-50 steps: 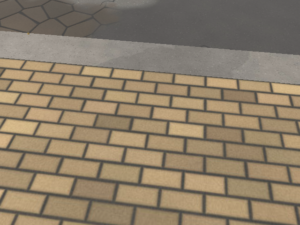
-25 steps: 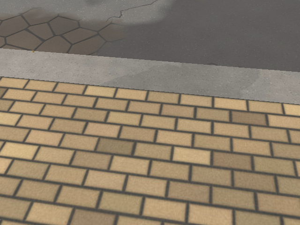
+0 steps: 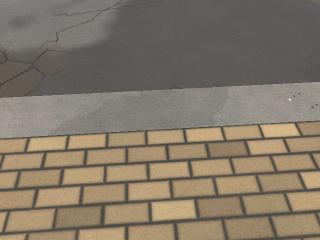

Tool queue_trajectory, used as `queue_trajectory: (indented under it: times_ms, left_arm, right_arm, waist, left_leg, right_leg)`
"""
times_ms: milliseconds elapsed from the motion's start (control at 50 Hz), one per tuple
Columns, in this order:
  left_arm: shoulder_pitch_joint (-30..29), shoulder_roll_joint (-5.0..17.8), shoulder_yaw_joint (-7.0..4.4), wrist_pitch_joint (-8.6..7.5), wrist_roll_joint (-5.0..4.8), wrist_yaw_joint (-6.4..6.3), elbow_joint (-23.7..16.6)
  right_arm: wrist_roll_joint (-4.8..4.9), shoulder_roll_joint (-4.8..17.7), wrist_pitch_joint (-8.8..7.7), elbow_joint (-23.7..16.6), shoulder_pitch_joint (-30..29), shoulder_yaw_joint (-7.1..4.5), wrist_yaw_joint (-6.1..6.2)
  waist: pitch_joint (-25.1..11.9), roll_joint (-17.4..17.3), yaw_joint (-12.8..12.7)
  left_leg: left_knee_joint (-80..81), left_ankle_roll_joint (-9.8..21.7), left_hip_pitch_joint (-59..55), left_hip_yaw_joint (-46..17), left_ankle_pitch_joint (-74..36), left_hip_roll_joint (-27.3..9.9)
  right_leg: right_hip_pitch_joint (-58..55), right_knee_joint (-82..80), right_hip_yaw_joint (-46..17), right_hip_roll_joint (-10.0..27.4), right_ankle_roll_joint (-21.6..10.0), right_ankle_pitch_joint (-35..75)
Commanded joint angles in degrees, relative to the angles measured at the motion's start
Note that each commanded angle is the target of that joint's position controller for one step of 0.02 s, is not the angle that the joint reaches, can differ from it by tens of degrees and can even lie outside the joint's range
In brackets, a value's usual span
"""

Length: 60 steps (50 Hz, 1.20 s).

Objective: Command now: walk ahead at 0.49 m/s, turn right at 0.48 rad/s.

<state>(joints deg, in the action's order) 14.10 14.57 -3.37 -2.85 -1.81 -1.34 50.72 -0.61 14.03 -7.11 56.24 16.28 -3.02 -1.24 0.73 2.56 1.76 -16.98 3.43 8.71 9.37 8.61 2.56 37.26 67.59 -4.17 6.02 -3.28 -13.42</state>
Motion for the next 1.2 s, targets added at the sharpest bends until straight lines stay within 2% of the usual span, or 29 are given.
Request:
queue_trajectory:
  times_ms: [20,120,220,260,280,300,320,340,360,380,400,420,440,520,620,720,780,800,820,840,860,880,900,920,940,960,1000,1100,1200]
  left_arm:
    - [3.3,1.1,-0.54,0.54,0.58,0.17,-3.1]
    - [-7.5,0.3,0.04,-0.57,0.70,2.45,-7.1]
    - [-14.4,0.9,0.17,-0.39,0.44,4.31,-11.9]
    - [-12.0,2.7,-0.72,-0.21,0.46,4.68,-12.9]
    - [-6.4,4.5,-1.82,-0.17,0.36,4.71,-11.9]
    - [3.6,8.0,-3.88,-0.15,0.22,4.30,-9.2]
    - [13.2,14.7,-6.36,0.27,0.16,2.92,-7.4]
    - [11.0,20.2,-6.63,-0.41,0.37,2.95,-8.6]
    - [13.3,14.3,-5.13,-1.12,0.84,3.26,-9.1]
    - [10.6,11.1,-4.16,-1.70,1.31,3.28,-8.8]
    - [5.9,8.9,-3.47,-1.80,0.93,3.24,-10.1]
    - [1.5,7.0,-2.83,-1.66,1.02,3.18,-11.4]
    - [-0.5,5.9,-2.32,-1.70,1.56,3.00,-12.3]
    - [1.8,8.5,-2.91,-2.30,0.92,1.75,-12.1]
    - [6.1,9.1,-3.14,-1.76,0.60,0.59,-11.1]
    - [9.4,8.2,-2.85,-1.51,0.44,0.26,-9.0]
    - [8.3,8.8,-3.00,-0.75,0.89,0.00,-8.7]
    - [7.3,8.2,-2.71,-0.52,1.04,0.10,-9.0]
    - [6.2,6.7,-1.90,-0.49,1.57,0.38,-10.0]
    - [12.1,3.5,-0.86,-0.95,1.48,0.46,-10.3]
    - [16.7,2.7,-0.19,-1.62,0.12,0.56,-9.4]
    - [12.0,7.5,-1.08,-2.03,-0.60,0.71,-9.7]
    - [5.1,8.5,-1.09,-2.29,-0.07,0.91,-11.4]
    - [0.8,7.9,-1.03,-2.66,1.17,0.93,-12.7]
    - [0.1,7.5,-1.30,-2.80,2.13,0.83,-13.0]
    - [1.0,6.5,-1.24,-2.80,2.27,0.84,-13.1]
    - [1.9,4.6,-0.83,-2.69,2.37,0.77,-13.2]
    - [-8.2,2.2,0.37,-3.15,2.21,0.89,-16.0]
    - [-15.9,3.7,-0.04,-4.21,1.03,2.02,-18.2]
  right_arm:
    - [-0.35,6.1,-1.04,-3.3,-4.5,-0.99,0.92]
    - [0.12,9.0,0.11,-2.9,-0.5,-1.43,2.23]
    - [1.48,11.2,2.09,-2.1,3.3,-2.27,2.18]
    - [1.73,12.5,2.86,-2.8,1.7,-2.73,2.20]
    - [1.74,12.9,3.38,-3.3,0.2,-2.87,2.33]
    - [1.64,12.1,3.81,-3.9,-0.4,-2.52,2.50]
    - [0.36,9.9,3.40,-5.8,0.2,-1.57,2.51]
    - [-0.53,1.3,1.06,-9.2,5.0,1.05,1.40]
    - [2.27,7.6,-1.43,-10.3,-3.1,-0.20,0.75]
    - [3.81,9.0,-2.39,-11.7,-7.1,-0.70,0.56]
    - [2.62,8.4,-2.63,-11.2,-7.0,-0.51,0.99]
    - [1.41,8.6,-2.18,-10.5,-6.2,-1.03,1.36]
    - [1.24,8.8,-1.25,-10.5,-4.8,-1.38,1.20]
    - [-0.27,6.3,0.94,-12.9,-8.0,-1.29,1.38]
    - [0.30,4.5,0.44,-16.4,-18.9,-0.43,0.91]
    - [0.73,6.3,-0.77,-18.1,-22.0,-0.64,-0.49]
    - [0.64,8.0,-1.44,-17.6,-18.2,-1.36,-0.70]
    - [0.38,9.3,-1.63,-16.2,-13.0,-2.14,-0.43]
    - [-0.32,11.3,-1.75,-14.8,-4.8,-2.86,-0.19]
    - [-0.96,15.5,-1.48,-13.5,4.5,-4.10,0.06]
    - [0.38,14.2,-0.90,-11.0,8.5,-4.04,-0.65]
    - [1.80,10.3,-0.68,-11.5,5.8,-2.85,-0.74]
    - [1.66,8.4,-0.06,-12.6,1.6,-2.14,-0.56]
    - [1.01,7.7,0.40,-13.0,-1.5,-1.67,-0.64]
    - [0.56,6.7,0.39,-13.4,-2.8,-1.22,-0.71]
    - [0.37,6.4,0.43,-13.5,-3.2,-0.98,-0.76]
    - [0.98,7.0,0.39,-13.0,-2.0,-1.13,-0.55]
    - [2.03,10.1,1.41,-11.8,2.1,-2.14,1.03]
    - [2.44,10.2,2.89,-10.8,7.2,-2.13,1.55]
  waist:
    - [2.7,-5.3,-3.4]
    - [3.5,-3.7,0.4]
    - [5.4,-4.4,2.6]
    - [2.9,-6.4,0.0]
    - [-0.6,-7.1,-3.5]
    - [-6.0,-5.8,-8.5]
    - [-11.8,2.7,-11.6]
    - [-18.5,14.8,-4.2]
    - [-20.5,7.0,-9.1]
    - [-12.4,5.3,-8.2]
    - [-9.4,-0.5,-5.5]
    - [-6.8,-1.7,-3.0]
    - [-6.2,-0.7,-1.1]
    - [-3.4,-1.7,-0.4]
    - [-0.7,2.1,-4.3]
    - [0.1,3.3,-5.9]
    - [-0.5,5.1,-3.7]
    - [-3.3,4.8,-1.0]
    - [-10.3,3.1,2.7]
    - [-19.8,-8.3,3.0]
    - [-22.6,-21.7,2.4]
    - [-14.1,-14.3,3.1]
    - [-7.5,-8.2,2.7]
    - [-2.4,-4.5,1.3]
    - [-1.4,-4.5,-0.3]
    - [-1.5,-5.7,-1.5]
    - [-2.5,-7.4,-2.3]
    - [-1.4,-6.9,0.4]
    - [-0.5,-8.1,2.9]
  left_leg:
    - [12.3,9.0,4.6,-9.1,-5.1,-17.8]
    - [10.7,7.1,-2.1,-2.5,-7.5,-17.6]
    - [6.0,5.4,-11.8,-0.2,-9.7,-20.5]
    - [-1.2,3.9,-13.2,1.9,-26.9,-20.6]
    - [-10.0,2.8,-12.3,3.7,-37.5,-19.6]
    - [-23.5,0.9,-7.9,5.5,-41.7,-16.8]
    - [-43.7,-2.3,8.1,5.8,-23.1,-13.9]
    - [-61.7,-4.9,32.0,-3.7,24.5,-1.6]
    - [-66.0,-3.3,38.2,-13.8,23.2,-2.6]
    - [-64.2,-1.5,42.6,-13.3,17.3,-5.2]
    - [-59.4,-0.9,39.0,-13.7,12.1,-8.0]
    - [-54.6,-1.3,34.0,-13.6,9.3,-9.8]
    - [-52.1,-1.6,29.9,-14.1,7.8,-10.9]
    - [-41.1,-5.2,29.0,-12.3,1.2,-9.1]
    - [-19.0,-5.6,26.6,-11.7,-13.7,-4.8]
    - [-11.9,-3.4,24.4,-12.6,-14.4,-4.2]
    - [-10.0,-0.7,19.8,-10.8,-6.8,-3.2]
    - [-8.2,0.8,12.5,-9.1,-6.8,-1.8]
    - [-10.6,3.8,-1.1,-13.0,-9.0,-6.4]
    - [-11.2,11.6,-23.5,-31.8,-5.8,-18.2]
    - [-2.1,16.4,-31.2,-53.1,7.3,-25.4]
    - [0.3,14.3,-25.6,-51.9,16.8,-24.0]
    - [1.0,12.1,-17.3,-43.6,15.6,-21.5]
    - [2.8,11.5,-8.5,-37.9,9.4,-18.9]
    - [3.8,11.0,-4.0,-34.8,3.4,-16.8]
    - [4.6,10.8,-1.4,-32.5,-1.3,-14.9]
    - [5.6,11.6,0.3,-28.8,-7.9,-13.2]
    - [6.1,10.0,3.4,-22.8,-11.1,-10.5]
    - [2.1,8.6,1.5,-26.5,-5.8,-11.5]
  right_leg:
    - [2.9,-3.4,-3.4,3.2,0.9,7.3]
    - [4.1,-20.0,1.9,2.3,1.1,16.8]
    - [4.7,-28.3,6.4,0.6,-1.0,8.1]
    - [-1.7,-29.6,9.7,-2.8,-3.1,2.1]
    - [-9.7,-31.1,11.8,-5.8,-4.5,1.5]
    - [-23.6,-34.3,12.7,-9.7,-6.6,4.3]
    - [-41.6,-36.5,-3.0,-0.6,-10.6,4.1]
    - [-58.2,-45.8,-37.3,12.7,-21.7,-6.4]
    - [-59.1,-52.9,-42.4,13.9,-20.4,-7.1]
    - [-54.3,-51.8,-33.1,12.1,-17.3,-0.3]
    - [-45.6,-50.9,-25.2,9.5,-15.0,6.1]
    - [-37.4,-51.4,-19.1,7.0,-13.3,12.2]
    - [-32.6,-52.7,-16.4,5.4,-12.8,14.8]
    - [-26.4,-55.3,-11.2,2.9,-13.4,22.6]
    - [-25.4,-54.5,-9.3,-0.3,-9.9,14.2]
    - [-31.8,-50.4,-13.5,3.4,-8.7,11.8]
    - [-35.9,-45.7,-15.2,4.7,-7.5,21.0]
    - [-36.0,-39.9,-13.6,2.2,-6.4,29.7]
    - [-31.1,-28.5,-11.2,-0.9,-4.7,29.6]
    - [-13.1,-8.1,-6.3,-8.1,-0.5,13.2]
    - [1.0,5.4,-6.1,-12.5,1.4,-18.9]
    - [7.3,10.5,-8.5,-9.0,0.9,-17.0]
    - [8.0,9.8,-5.2,-5.8,0.6,-11.9]
    - [6.7,5.7,-2.8,-3.6,0.6,-8.0]
    - [3.9,1.5,-2.5,-1.8,0.6,-5.3]
    - [1.2,-1.1,-1.9,-1.1,0.9,-4.3]
    - [-0.7,-6.5,-0.3,-1.0,2.1,-3.9]
    - [-4.6,-27.0,1.4,-3.2,4.8,9.7]
    - [-9.7,-37.6,1.0,-6.3,5.1,13.7]
